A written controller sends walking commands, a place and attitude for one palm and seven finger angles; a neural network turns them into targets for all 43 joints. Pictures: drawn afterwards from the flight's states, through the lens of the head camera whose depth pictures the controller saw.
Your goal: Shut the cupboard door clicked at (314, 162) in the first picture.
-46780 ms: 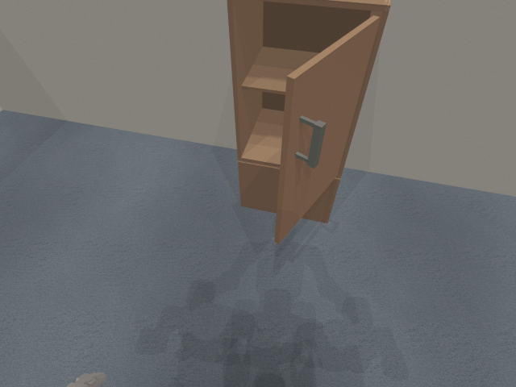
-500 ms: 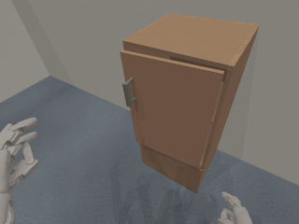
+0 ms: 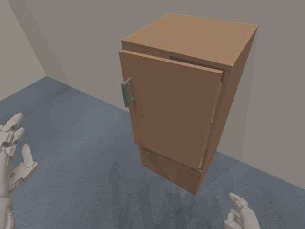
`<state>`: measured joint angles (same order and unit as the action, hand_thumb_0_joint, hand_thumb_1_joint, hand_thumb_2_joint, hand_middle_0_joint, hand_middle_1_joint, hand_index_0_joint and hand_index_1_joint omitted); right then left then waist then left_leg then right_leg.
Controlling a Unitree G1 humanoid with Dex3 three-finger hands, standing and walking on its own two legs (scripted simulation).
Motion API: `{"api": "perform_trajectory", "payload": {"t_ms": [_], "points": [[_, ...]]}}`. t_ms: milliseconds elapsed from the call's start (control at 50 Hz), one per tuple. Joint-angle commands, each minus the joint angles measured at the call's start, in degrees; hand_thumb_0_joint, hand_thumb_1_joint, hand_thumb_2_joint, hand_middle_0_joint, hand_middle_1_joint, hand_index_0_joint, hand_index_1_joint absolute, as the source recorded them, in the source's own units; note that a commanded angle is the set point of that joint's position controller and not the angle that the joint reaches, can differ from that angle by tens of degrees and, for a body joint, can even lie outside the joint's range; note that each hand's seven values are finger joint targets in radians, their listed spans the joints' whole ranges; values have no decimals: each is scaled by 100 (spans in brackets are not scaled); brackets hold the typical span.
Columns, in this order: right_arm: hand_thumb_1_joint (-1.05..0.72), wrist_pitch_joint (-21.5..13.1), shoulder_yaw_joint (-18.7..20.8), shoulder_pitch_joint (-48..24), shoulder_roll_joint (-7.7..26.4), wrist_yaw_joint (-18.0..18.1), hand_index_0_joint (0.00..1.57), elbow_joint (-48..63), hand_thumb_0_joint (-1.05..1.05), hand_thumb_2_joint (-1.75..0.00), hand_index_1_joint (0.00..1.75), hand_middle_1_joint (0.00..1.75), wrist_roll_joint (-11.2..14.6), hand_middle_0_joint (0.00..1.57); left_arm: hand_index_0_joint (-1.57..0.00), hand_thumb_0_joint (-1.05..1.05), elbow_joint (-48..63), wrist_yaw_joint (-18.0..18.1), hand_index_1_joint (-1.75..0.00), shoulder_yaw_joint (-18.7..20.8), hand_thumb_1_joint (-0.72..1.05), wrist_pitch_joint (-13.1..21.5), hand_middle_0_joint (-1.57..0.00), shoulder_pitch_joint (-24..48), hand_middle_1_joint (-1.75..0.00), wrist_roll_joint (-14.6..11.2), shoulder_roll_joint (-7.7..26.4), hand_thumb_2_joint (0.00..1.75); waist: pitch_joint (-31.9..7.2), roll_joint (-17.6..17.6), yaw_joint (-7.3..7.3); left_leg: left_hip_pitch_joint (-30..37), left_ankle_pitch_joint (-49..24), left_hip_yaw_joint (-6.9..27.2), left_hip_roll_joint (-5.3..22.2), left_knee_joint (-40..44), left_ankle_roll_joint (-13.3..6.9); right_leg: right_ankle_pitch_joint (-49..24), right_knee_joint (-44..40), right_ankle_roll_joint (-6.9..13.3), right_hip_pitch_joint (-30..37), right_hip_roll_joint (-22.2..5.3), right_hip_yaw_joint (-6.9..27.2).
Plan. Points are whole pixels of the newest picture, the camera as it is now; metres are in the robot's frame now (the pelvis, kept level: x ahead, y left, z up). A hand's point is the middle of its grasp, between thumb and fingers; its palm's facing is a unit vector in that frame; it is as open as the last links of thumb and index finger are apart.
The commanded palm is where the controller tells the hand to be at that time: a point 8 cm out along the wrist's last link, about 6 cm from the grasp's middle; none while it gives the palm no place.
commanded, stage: step back with the hand held close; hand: left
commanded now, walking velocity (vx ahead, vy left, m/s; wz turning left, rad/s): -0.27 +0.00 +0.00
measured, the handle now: (128, 92) +0.65 +0.19 -0.01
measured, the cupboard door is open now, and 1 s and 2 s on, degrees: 4 4 4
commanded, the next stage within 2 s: stop stepping back and stand still in 1.44 s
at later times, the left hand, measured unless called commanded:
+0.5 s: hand (9, 181) +0.15 +0.30 +0.15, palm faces +0.40 -0.77 -0.49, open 7.4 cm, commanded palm +0.09 +0.33 +0.17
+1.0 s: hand out of the picture +0.09 +0.30 +0.16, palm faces +0.49 -0.73 -0.48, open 7.4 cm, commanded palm +0.02 +0.33 +0.17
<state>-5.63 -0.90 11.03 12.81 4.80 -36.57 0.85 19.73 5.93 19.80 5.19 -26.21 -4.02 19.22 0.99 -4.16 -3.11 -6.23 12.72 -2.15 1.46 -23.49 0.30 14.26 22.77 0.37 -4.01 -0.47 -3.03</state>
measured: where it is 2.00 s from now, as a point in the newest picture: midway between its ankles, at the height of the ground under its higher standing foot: outside the picture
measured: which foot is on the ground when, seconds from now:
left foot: down 0.00-1.00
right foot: down 0.00-1.00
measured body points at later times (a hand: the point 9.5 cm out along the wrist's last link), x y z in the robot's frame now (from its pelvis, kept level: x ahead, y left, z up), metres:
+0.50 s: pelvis -0.05 +0.03 -0.01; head -0.04 +0.03 +0.44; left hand +0.13 +0.34 +0.18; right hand +0.13 -0.21 -0.09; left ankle +0.01 +0.12 -0.74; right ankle -0.02 -0.11 -0.74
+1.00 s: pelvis -0.10 +0.02 -0.02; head -0.09 +0.04 +0.42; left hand +0.06 +0.33 +0.18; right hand +0.06 -0.22 -0.10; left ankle +0.00 +0.12 -0.74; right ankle -0.02 -0.11 -0.74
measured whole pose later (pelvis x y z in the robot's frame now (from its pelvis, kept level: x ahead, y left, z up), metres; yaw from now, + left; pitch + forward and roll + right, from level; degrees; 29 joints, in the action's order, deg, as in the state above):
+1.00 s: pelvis -0.10 +0.02 -0.02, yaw +3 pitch +0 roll -2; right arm -4.8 0.1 13.3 12.2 4.8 -34.5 0.1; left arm 28.3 9.6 26.8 15.3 -30.2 -0.9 24.9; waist 1.5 -0.5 1.4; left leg -28.3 12.0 -1.1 1.2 -37.6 -2.6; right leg 10.7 34.4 -0.9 -23.7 1.4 -0.1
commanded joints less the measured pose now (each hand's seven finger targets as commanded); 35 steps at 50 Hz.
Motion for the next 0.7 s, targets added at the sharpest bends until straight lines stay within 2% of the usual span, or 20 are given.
{"api": "perform_trajectory", "payload": {"t_ms": [0,20,40,80,100,140,200,240,300,340,380,400,420,460,500,520,560,600,620,680], "points": [[-90,-126,238,-739,624,25,20,1039,0,-90,30,30,-5,20,-20,0,1382,142,-30,1292,90,606,-20,887,-30,52,1735,90,-99,292,152,-432,-399,226,3,-286,-262,-964,-808,83,-829,-584,706],[-90,-62,251,-714,611,25,20,983,0,-90,30,30,-24,20,-20,0,1107,113,-30,935,90,610,-20,342,-30,45,1341,90,-171,553,213,-430,-467,209,4,-449,-246,-1050,-756,122,-964,-711,688],[-90,-2,285,-676,623,11,20,1017,0,-90,30,30,-20,20,-20,0,1111,106,-30,829,90,618,-20,108,-30,39,1217,90,-356,597,217,-434,-551,199,11,-516,-234,-1136,-647,136,-940,-756,657],[-90,95,327,-644,662,18,20,1059,0,-90,30,30,-6,20,-20,0,1234,138,-30,841,90,651,-20,-124,-30,14,1222,90,-649,382,253,-393,-887,205,79,-462,-222,-1415,-375,129,-861,-735,559],[-90,120,355,-669,694,46,20,1083,0,-90,30,30,-12,20,-20,0,1377,159,-30,947,90,672,-20,-128,-30,11,1333,90,-818,221,246,-353,-1221,230,112,-383,-204,-1691,-209,100,-740,-667,449],[-90,221,364,-646,712,81,20,1179,0,-90,30,30,-3,20,-20,0,1486,196,-30,1025,90,669,-20,-303,-30,-11,1398,90,-1090,188,245,-319,-1926,298,215,-291,-205,-2137,132,24,-511,-518,314],[-90,350,375,-669,750,139,20,1285,0,-90,30,30,3,20,-20,0,1724,236,-30,1175,90,633,-20,-288,-30,-24,1597,90,-1222,123,240,-381,-2423,392,304,-202,-194,-2373,398,-24,-375,-372,256],[-90,420,375,-634,727,148,20,1365,0,-90,30,30,24,20,-20,0,1727,258,-30,1170,90,602,-20,-400,-30,-39,1558,90,-1239,160,242,-505,-2438,398,364,-175,-197,-2371,519,-43,-334,-335,268],[-90,451,397,-640,783,160,20,1406,0,-90,30,30,9,20,-20,0,1793,286,-30,1271,90,592,-20,-437,-30,-36,1652,90,-1128,62,223,-897,-1836,505,421,7,-225,-1924,556,-61,-298,-273,310],[-90,442,372,-597,758,149,20,1434,0,-90,30,30,27,20,-20,0,1796,293,-30,1137,90,615,-20,-472,-30,-33,1501,90,-989,35,251,-1201,-1309,562,459,114,-256,-1557,575,-69,-323,-265,347],[-90,413,374,-574,792,145,20,1438,0,-90,30,30,21,20,-20,0,1823,316,-30,1183,90,662,-20,-505,-30,-16,1514,90,-884,-71,254,-1663,-564,689,535,329,-326,-1112,668,-93,-220,-177,351],[-90,391,402,-597,831,156,20,1423,0,-90,30,30,0,20,-20,0,1828,331,-30,1323,90,690,-20,-533,-30,14,1630,90,-862,-210,237,-1901,-94,707,544,417,-366,-987,682,-95,-99,-153,393],[-90,379,363,-542,767,143,20,1426,0,-90,30,30,20,20,-20,0,1816,333,-30,1222,90,724,-20,-550,-30,18,1488,90,-815,-120,262,-2159,229,759,554,472,-388,-901,748,-94,1,-175,370],[-90,323,372,-520,799,128,20,1442,0,-90,30,30,25,20,-20,0,1872,349,-30,1213,90,796,-20,-457,-30,57,1463,90,-668,-195,289,-2598,1102,810,555,549,-441,-613,770,-86,63,-158,442],[-90,251,397,-512,843,145,20,1417,0,-90,30,30,2,20,-20,0,1902,369,-30,1360,90,873,-20,-391,-30,112,1602,90,-563,-205,293,-2955,1827,902,579,633,-501,-276,758,-93,98,-107,511],[-90,225,367,-452,795,139,20,1407,0,-90,30,30,4,20,-20,0,1915,372,-30,1231,90,904,-20,-352,-30,133,1446,90,-520,-209,316,-3084,1944,920,575,594,-517,-188,796,-75,102,-146,522],[-90,149,386,-393,803,127,20,1372,0,-90,30,30,-5,20,-20,0,1918,398,-30,1201,90,968,-20,-233,-30,166,1418,90,-457,-100,333,-3092,2150,878,523,413,-494,243,650,-47,-156,-178,616],[-90,60,412,-363,835,135,20,1307,0,-90,30,30,-48,20,-20,0,2017,427,-30,1290,90,1032,-20,-105,-30,194,1575,90,-458,-14,337,-2887,2185,857,463,252,-455,711,402,-7,-502,-212,730],[-90,25,373,-325,764,126,20,1295,0,-90,30,30,-45,20,-20,0,2052,440,-30,1135,90,1056,-20,-65,-30,190,1418,90,-424,-3,366,-2806,2136,846,432,173,-432,899,327,26,-670,-272,741],[-90,-94,376,-292,773,126,20,1204,0,-90,30,30,-82,20,-20,0,2097,508,-30,1180,90,1140,-20,-26,-30,213,1478,90,-453,-81,364,-2643,2054,900,423,171,-413,986,267,35,-866,-226,752]]}}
